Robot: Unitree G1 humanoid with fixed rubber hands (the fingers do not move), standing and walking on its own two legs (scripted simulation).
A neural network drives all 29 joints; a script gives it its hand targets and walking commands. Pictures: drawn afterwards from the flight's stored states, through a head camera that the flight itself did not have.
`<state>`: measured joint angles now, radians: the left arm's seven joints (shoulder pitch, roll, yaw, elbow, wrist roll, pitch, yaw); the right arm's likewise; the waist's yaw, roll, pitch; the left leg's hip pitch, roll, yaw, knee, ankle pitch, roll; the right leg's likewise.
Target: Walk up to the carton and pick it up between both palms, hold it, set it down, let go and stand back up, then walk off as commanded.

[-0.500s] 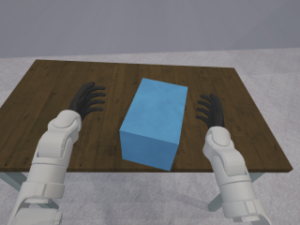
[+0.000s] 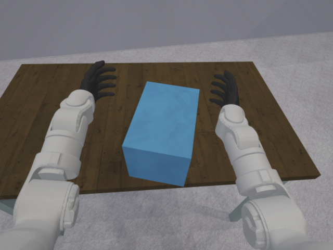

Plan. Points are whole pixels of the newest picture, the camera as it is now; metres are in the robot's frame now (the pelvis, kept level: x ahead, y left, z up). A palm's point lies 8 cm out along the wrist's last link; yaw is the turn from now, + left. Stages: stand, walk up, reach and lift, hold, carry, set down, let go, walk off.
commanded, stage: reach and lift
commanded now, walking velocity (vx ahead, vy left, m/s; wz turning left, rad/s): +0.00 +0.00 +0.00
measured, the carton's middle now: (164, 132) +0.43 +0.00 +0.00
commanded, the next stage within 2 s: none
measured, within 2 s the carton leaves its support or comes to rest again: neither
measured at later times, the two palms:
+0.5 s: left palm (109, 116) +0.44 +0.15 +0.06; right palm (227, 127) +0.40 -0.16 +0.06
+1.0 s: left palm (121, 121) +0.45 +0.13 +0.04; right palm (213, 132) +0.40 -0.13 +0.04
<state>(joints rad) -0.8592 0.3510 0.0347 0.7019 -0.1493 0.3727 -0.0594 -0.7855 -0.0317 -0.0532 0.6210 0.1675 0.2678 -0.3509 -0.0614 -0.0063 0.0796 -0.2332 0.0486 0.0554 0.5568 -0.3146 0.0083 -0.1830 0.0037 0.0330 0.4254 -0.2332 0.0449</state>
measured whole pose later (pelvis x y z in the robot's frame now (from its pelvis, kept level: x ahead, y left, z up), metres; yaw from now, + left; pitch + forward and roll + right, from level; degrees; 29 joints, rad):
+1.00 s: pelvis +0.00 +0.00 +0.00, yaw -1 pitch +14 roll -2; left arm -0.88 0.13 0.15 1.13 0.04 -0.10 -0.02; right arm -0.75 0.12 -0.23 1.02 -0.05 -0.30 -0.33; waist -0.06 0.00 -0.06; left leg -0.52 0.05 0.06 0.56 -0.28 0.01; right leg -0.47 0.00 0.03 0.43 -0.20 0.05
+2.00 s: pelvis +0.00 +0.00 +0.00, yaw +0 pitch +11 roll -2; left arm -0.88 0.06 0.37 1.23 0.26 -0.23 -0.02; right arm -0.73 0.22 -0.60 1.05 -0.36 -0.38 -0.26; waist -0.06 -0.04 -0.05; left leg -0.48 0.05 0.06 0.56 -0.27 0.01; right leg -0.43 0.00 0.03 0.43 -0.19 0.05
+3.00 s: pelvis -0.01 +0.00 +0.00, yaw +0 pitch +11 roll -2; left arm -0.88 0.05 0.38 1.29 0.26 -0.43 -0.01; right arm -0.72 0.20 -0.60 1.14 -0.36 -0.62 -0.27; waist -0.06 -0.01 -0.05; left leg -0.48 0.05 0.06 0.56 -0.27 0.01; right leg -0.43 0.00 0.03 0.43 -0.19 0.04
